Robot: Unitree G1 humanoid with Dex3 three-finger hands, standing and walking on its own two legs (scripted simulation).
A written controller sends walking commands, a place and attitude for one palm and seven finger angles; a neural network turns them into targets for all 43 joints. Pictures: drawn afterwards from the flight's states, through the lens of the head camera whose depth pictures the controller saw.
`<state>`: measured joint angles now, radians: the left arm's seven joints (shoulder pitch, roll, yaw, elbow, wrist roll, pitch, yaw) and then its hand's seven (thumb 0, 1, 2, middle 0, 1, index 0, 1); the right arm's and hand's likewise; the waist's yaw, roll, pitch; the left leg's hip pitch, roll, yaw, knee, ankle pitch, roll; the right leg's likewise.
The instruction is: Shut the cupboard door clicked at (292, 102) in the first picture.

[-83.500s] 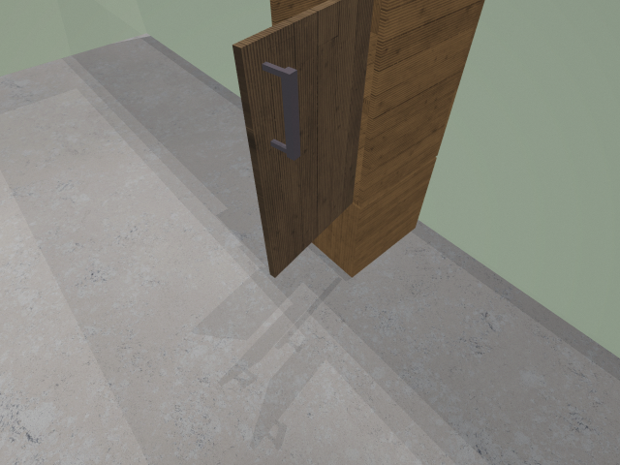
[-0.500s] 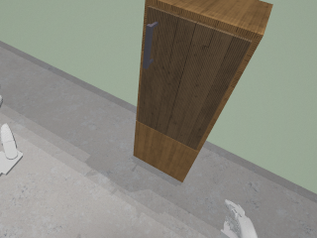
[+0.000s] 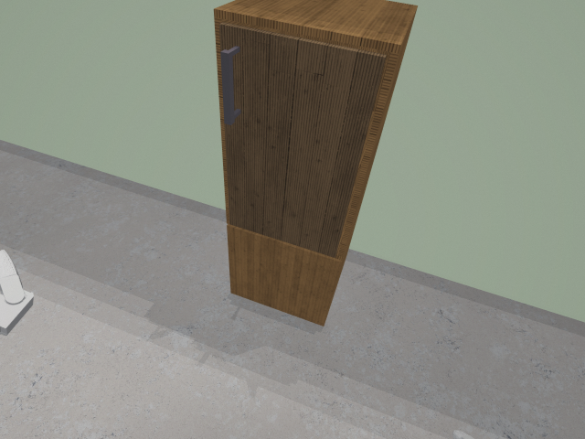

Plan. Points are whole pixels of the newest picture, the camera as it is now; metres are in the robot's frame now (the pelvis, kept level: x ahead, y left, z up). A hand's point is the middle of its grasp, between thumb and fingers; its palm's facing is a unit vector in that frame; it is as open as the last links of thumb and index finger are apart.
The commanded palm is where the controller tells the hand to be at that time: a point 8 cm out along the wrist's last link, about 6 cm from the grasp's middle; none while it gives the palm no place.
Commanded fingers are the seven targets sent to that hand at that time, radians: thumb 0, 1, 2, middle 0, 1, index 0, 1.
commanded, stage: stop stepping back and stand still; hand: left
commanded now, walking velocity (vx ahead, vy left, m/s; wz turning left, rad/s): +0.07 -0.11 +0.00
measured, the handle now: (232, 86) +0.81 +0.15 +0.14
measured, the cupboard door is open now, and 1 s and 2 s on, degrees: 0 0 0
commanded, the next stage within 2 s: let the arm hang, fingers relaxed in 0.76 s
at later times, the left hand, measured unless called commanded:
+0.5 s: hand (25, 296) +0.21 +0.27 +0.17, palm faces +0.46 -0.80 -0.39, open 7.5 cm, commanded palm +0.15 +0.31 +0.19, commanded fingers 0.00 0.90 0.90 -0.20 -0.30 -0.20 -0.30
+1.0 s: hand (88, 409) +0.18 +0.26 -0.02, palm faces +0.14 -0.89 -0.44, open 7.4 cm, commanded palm none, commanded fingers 0.00 0.90 0.90 -0.20 -0.30 -0.20 -0.30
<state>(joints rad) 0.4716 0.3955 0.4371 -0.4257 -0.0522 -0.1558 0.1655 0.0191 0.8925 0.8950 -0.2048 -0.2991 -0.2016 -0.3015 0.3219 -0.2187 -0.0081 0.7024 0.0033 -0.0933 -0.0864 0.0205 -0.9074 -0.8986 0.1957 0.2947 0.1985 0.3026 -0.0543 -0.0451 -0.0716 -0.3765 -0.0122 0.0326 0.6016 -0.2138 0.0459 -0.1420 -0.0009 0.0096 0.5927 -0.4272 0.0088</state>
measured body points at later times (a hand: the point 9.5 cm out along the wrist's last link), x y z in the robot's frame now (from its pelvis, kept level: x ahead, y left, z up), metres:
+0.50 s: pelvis +0.01 +0.01 +0.00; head +0.00 +0.02 +0.45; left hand +0.18 +0.31 +0.19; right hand +0.18 -0.22 -0.06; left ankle +0.04 +0.11 -0.73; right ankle -0.06 -0.12 -0.73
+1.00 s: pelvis -0.01 +0.01 +0.00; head -0.03 -0.02 +0.45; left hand +0.17 +0.30 +0.01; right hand +0.14 -0.26 -0.11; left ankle +0.04 +0.11 -0.73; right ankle -0.06 -0.12 -0.73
